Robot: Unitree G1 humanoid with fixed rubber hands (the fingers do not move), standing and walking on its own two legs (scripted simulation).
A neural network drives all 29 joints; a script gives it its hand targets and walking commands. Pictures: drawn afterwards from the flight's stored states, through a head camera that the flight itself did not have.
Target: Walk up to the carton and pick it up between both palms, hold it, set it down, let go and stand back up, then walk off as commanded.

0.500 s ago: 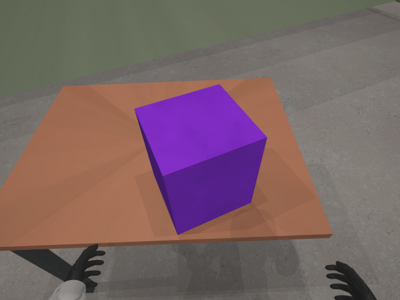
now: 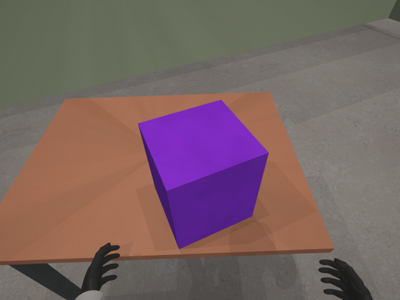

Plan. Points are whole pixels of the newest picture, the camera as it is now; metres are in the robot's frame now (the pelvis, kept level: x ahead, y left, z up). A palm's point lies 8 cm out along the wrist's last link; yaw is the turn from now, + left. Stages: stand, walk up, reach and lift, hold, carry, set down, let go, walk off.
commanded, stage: reach and lift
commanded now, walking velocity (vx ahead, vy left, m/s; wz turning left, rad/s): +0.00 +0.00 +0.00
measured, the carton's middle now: (200, 174) +0.41 +0.02 +0.00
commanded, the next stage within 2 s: none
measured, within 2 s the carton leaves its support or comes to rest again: neither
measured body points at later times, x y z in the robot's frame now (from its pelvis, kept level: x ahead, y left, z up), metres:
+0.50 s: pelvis +0.00 -0.01 +0.00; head -0.02 -0.02 +0.45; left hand +0.19 +0.19 +0.00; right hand +0.20 -0.29 -0.02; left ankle +0.00 +0.13 -0.74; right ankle +0.01 -0.12 -0.74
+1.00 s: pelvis +0.00 -0.01 +0.00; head -0.01 -0.03 +0.45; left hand +0.22 +0.18 +0.03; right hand +0.24 -0.28 +0.02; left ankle +0.00 +0.13 -0.74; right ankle +0.01 -0.12 -0.74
